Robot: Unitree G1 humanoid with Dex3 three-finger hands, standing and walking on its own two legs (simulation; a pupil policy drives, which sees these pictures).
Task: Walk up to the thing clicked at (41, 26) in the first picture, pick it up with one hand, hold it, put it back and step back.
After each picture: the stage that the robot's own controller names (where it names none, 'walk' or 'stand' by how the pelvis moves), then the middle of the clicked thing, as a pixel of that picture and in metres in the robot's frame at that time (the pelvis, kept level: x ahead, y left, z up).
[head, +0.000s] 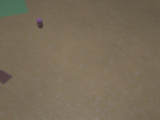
stand; (40, 23) +1.80 +0.54 -0.72
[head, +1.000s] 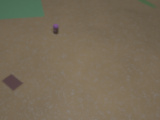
walk; (55, 29) +1.71 +0.24 -0.70
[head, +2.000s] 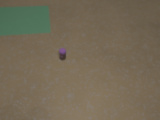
walk; (62, 54) +1.13 +0.16 -0.71
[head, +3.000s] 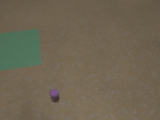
walk; (55, 95) +0.70 +0.20 -0.71
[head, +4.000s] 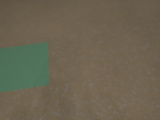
walk; out of the picture +0.44 +0.20 -0.70
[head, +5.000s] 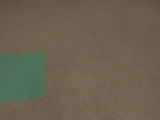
stand; out of the picture +0.36 +0.17 -0.72
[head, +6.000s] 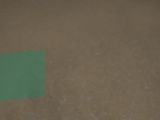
stand; out of the picture +0.37 +0.16 -0.72
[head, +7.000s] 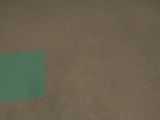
stand; out of the picture +0.36 +0.16 -0.72
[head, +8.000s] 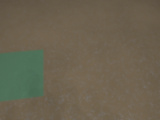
stand; out of the picture +0.35 +0.16 -0.73
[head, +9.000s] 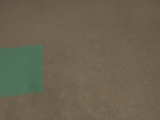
go down; out of the picture +0.35 +0.16 -0.72
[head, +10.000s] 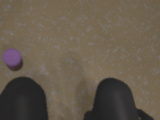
go down; (13, 60) +0.42 +0.24 -0.29
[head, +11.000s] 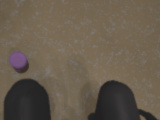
close in; (19, 63) +0.42 +0.24 -0.30
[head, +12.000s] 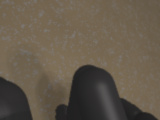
close in; out of the picture +0.39 +0.29 -0.21
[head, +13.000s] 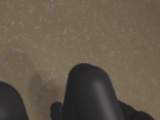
close; out of the picture +0.39 +0.29 -0.21
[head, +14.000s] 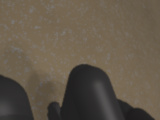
lift; out of the picture +0.37 +0.29 -0.22
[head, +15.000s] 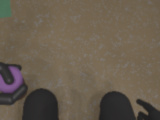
lift; (12, 85) +0.31 +0.23 -0.05
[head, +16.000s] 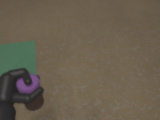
hold; (31, 92) +0.33 +0.17 +0.01
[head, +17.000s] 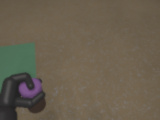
hold; (33, 96) +0.32 +0.17 +0.00
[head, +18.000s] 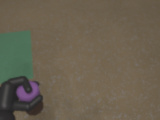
crouch; (31, 99) +0.32 +0.17 -0.04
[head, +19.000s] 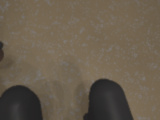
lower; out of the picture +0.45 +0.26 -0.10
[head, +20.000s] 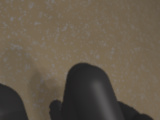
lower; out of the picture +0.40 +0.31 -0.22
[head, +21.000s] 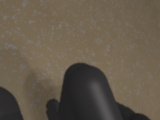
lower; out of the picture +0.41 +0.31 -0.22
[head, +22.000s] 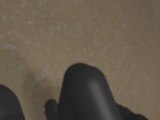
lower; out of the picture +0.41 +0.31 -0.22
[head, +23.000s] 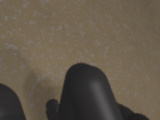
lower; out of the picture +0.40 +0.31 -0.22
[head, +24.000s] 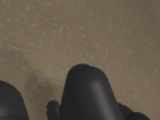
open; out of the picture +0.39 +0.29 -0.22
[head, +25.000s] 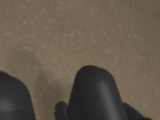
stand; out of the picture +0.39 +0.28 -0.23
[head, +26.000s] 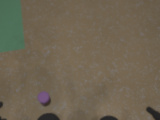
walk; (44, 99) +0.41 +0.20 -0.53
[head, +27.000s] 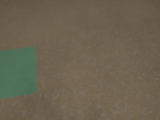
stand; out of the picture +0.38 +0.18 -0.67
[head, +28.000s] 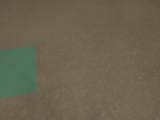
stand; out of the picture +0.37 +0.18 -0.67
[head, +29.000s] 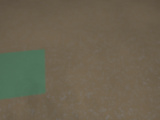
stand; out of the picture +0.40 +0.16 -0.72
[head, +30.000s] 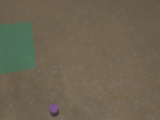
walk; (54, 110) +0.45 +0.15 -0.70
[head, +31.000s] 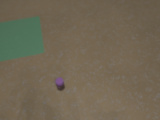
walk; (60, 84) +0.70 +0.21 -0.70
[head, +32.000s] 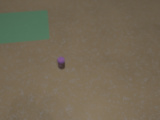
stand; (61, 63) +1.01 +0.18 -0.70
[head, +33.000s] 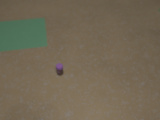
stand; (59, 69) +1.00 +0.21 -0.72
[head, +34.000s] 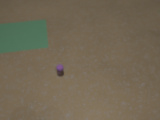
stand; (60, 70) +1.01 +0.20 -0.73
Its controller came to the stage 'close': yes
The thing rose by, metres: 0.70
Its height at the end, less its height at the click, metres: +0.00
